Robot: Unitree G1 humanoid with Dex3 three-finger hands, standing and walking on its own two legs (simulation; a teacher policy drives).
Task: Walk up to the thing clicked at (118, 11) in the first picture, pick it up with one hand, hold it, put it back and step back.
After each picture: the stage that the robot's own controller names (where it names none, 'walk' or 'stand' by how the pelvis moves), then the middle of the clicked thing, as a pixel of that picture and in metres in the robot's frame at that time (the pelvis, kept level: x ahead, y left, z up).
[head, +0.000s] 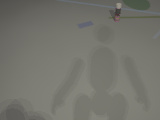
stand; (117, 12) +1.89 -0.44 -0.65
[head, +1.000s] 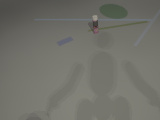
walk; (95, 24) +1.79 -0.01 -0.62
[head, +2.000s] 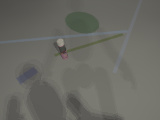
walk; (62, 49) +1.17 +0.33 -0.65
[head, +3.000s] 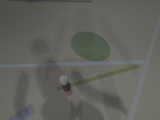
walk; (66, 86) +0.73 +0.28 -0.65
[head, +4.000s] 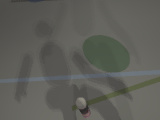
walk; (83, 108) +0.47 +0.16 -0.63
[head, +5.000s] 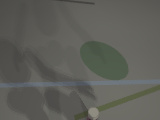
stand; (92, 118) +0.40 -0.05 -0.63
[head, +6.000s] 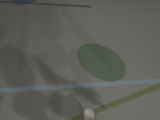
stand; (88, 119) +0.41 +0.01 -0.63
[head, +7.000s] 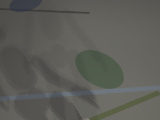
stand; out of the picture +0.37 +0.03 -0.66
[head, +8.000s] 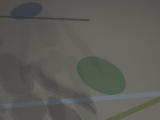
stand; out of the picture +0.36 +0.00 -0.65
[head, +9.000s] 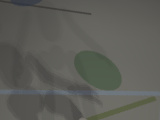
stand; out of the picture +0.37 +0.01 -0.63
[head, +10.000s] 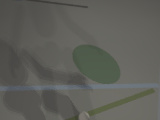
stand; out of the picture +0.38 +0.01 -0.63
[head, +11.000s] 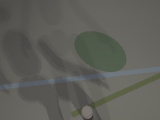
stand; (87, 115) +0.34 +0.05 -0.62
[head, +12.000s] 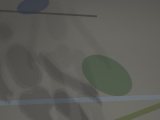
stand; out of the picture +0.31 +0.00 -0.65
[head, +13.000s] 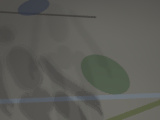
stand; out of the picture +0.35 +0.02 -0.66
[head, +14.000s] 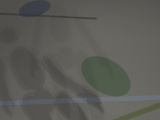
stand; out of the picture +0.33 +0.03 -0.66
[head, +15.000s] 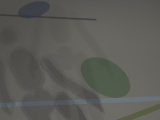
stand; out of the picture +0.33 +0.03 -0.66
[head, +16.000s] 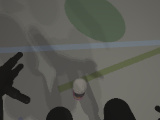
go down; (79, 90) +0.39 +0.01 -0.42
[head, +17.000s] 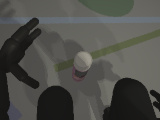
go down; (80, 68) +0.43 +0.01 -0.25
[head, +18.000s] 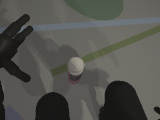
go down; (74, 72) +0.43 +0.01 -0.31
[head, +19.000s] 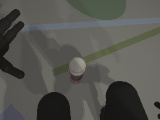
go down; (76, 72) +0.43 +0.01 -0.31
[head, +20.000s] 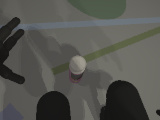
go down; (76, 71) +0.43 +0.01 -0.30
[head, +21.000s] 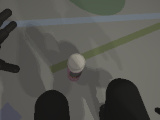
go down; (75, 69) +0.43 +0.01 -0.29
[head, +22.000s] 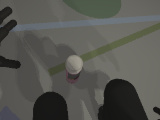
go down; (73, 71) +0.43 +0.01 -0.29
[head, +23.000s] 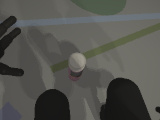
go down; (75, 69) +0.43 +0.01 -0.29
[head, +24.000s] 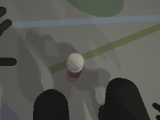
go down; (73, 69) +0.43 +0.01 -0.28
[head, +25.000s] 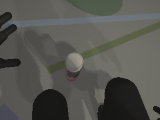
go down; (72, 69) +0.43 +0.01 -0.28
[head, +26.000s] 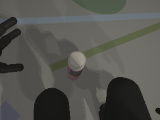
go down; (75, 68) +0.43 +0.01 -0.28
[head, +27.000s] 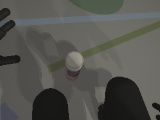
go down; (73, 68) +0.43 +0.01 -0.27
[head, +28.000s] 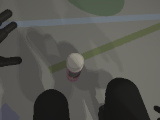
go down; (73, 69) +0.43 +0.01 -0.28
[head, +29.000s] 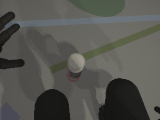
go down; (74, 69) +0.43 +0.01 -0.28
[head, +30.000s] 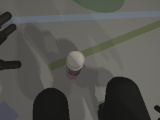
go down; (73, 67) +0.43 +0.01 -0.28
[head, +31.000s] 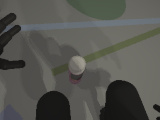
go down; (75, 72) +0.43 +0.01 -0.29
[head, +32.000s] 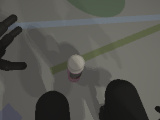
go down; (74, 70) +0.43 +0.01 -0.30
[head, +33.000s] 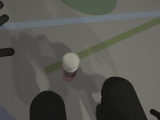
go down; (69, 69) +0.44 +0.01 -0.28
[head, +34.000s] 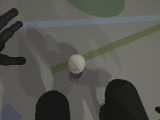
go down; (75, 70) +0.43 +0.01 -0.30
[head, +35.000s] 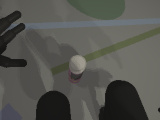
go down; (75, 71) +0.43 +0.01 -0.29
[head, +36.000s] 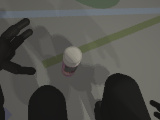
go down; (70, 64) +0.43 +0.01 -0.26
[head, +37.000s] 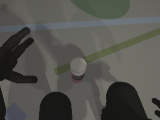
go down; (77, 72) +0.42 +0.01 -0.32
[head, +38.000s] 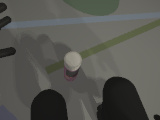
go down; (71, 68) +0.44 +0.02 -0.27
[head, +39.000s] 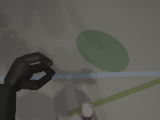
hold; (87, 114) +0.38 +0.00 -0.52
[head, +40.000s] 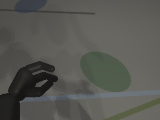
hold; out of the picture +0.34 +0.01 -0.61
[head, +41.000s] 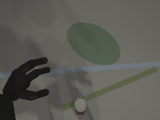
go down; (80, 108) +0.37 +0.01 -0.55
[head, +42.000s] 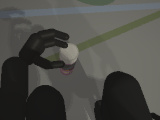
go down; (67, 61) +0.44 +0.02 -0.24
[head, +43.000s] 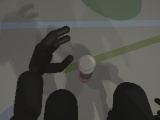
go down; (85, 71) +0.43 +0.00 -0.29
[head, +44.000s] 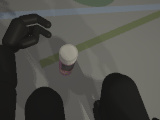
go down; (66, 62) +0.45 +0.01 -0.25
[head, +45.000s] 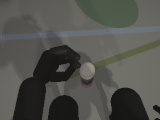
hold; (86, 76) +0.43 +0.00 -0.35
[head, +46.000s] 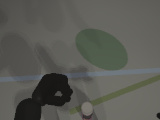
hold; (87, 112) +0.38 +0.00 -0.56
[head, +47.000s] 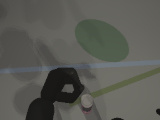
lower; (86, 105) +0.39 +0.00 -0.52
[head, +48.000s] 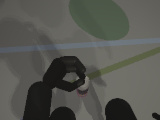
lower; (82, 87) +0.41 +0.01 -0.42
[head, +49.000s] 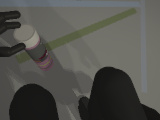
rest; (37, 51) +0.48 +0.09 -0.20
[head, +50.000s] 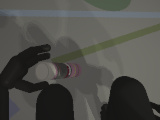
stand; (61, 70) +0.41 +0.10 -0.26
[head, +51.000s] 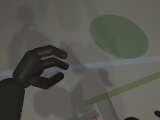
crouch; out of the picture +0.26 +0.13 -0.59
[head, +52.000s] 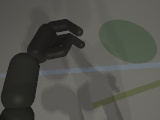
hold; out of the picture +0.20 +0.11 -0.62
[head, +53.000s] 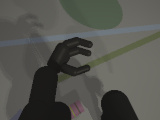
withdraw; (62, 117) +0.26 +0.12 -0.47
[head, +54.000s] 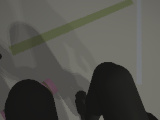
rest; (26, 104) +0.26 +0.13 -0.29
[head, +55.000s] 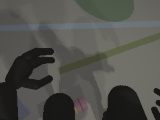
lower; (63, 113) +0.24 +0.11 -0.42
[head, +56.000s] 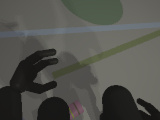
hold; (59, 118) +0.25 +0.10 -0.40
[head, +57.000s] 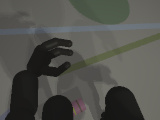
withdraw; (62, 114) +0.25 +0.11 -0.43
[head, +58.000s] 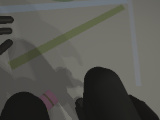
rise; (29, 116) +0.26 +0.11 -0.30
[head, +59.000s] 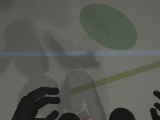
hold; out of the picture +0.21 +0.10 -0.54
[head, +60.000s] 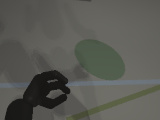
crouch; out of the picture +0.18 +0.11 -0.66
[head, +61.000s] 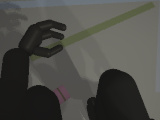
withdraw; (42, 107) +0.27 +0.12 -0.32
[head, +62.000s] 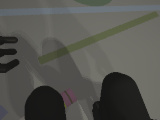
walk; (49, 109) +0.26 +0.11 -0.32
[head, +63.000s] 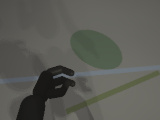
crouch; out of the picture +0.20 +0.10 -0.63
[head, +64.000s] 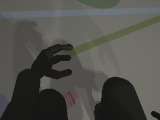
stand; (54, 108) +0.26 +0.10 -0.37
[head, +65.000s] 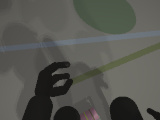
withdraw; out of the picture +0.23 +0.09 -0.49
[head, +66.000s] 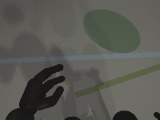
hold; out of the picture +0.22 +0.10 -0.54
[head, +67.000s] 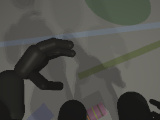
withdraw; (84, 118) +0.23 +0.10 -0.45
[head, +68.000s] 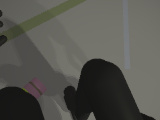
rest; (14, 107) +0.26 +0.13 -0.29
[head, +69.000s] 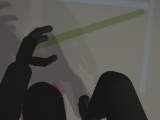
lower; (37, 101) +0.26 +0.12 -0.35
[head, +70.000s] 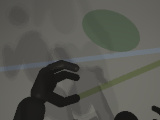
crouch; out of the picture +0.21 +0.11 -0.57
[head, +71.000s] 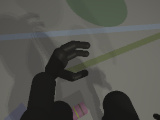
stand; (65, 118) +0.24 +0.10 -0.47
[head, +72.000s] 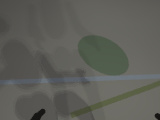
stand; out of the picture +0.18 +0.09 -0.65
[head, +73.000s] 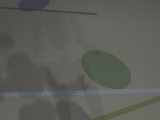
stand; out of the picture +0.18 +0.09 -0.68
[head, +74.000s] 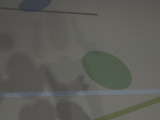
stand; out of the picture +0.18 +0.09 -0.68
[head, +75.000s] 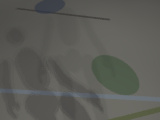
stand; out of the picture +0.18 +0.08 -0.74
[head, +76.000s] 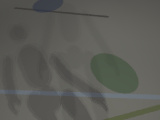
stand; out of the picture +0.17 +0.10 -0.75
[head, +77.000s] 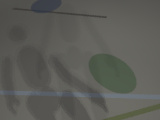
walk; out of the picture +0.17 +0.11 -0.75
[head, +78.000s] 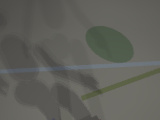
walk; out of the picture +0.28 +0.06 -0.73
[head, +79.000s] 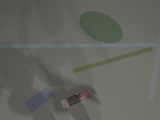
walk; (77, 98) +0.52 +0.08 -0.72
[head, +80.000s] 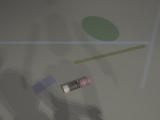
stand; (76, 84) +0.77 +0.10 -0.73
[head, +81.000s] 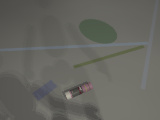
stand; (78, 90) +0.73 +0.09 -0.74
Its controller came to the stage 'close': no
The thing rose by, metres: 0.00
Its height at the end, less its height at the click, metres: -0.09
